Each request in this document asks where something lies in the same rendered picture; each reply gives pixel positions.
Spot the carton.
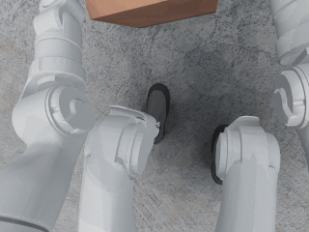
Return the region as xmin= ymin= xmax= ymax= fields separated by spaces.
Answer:
xmin=85 ymin=0 xmax=218 ymax=29

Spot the right robot shin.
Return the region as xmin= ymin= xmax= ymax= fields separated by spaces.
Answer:
xmin=215 ymin=116 xmax=281 ymax=181

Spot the robot right forearm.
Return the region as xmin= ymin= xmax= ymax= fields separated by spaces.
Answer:
xmin=268 ymin=0 xmax=309 ymax=67

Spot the robot left upper arm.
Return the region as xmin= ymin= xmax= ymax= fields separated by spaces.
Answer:
xmin=0 ymin=83 xmax=97 ymax=232

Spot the right robot foot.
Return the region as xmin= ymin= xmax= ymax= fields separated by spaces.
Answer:
xmin=211 ymin=125 xmax=229 ymax=185

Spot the robot right upper arm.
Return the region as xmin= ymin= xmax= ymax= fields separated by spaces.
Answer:
xmin=271 ymin=63 xmax=309 ymax=172

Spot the robot left forearm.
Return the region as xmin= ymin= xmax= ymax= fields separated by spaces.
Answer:
xmin=18 ymin=0 xmax=86 ymax=101

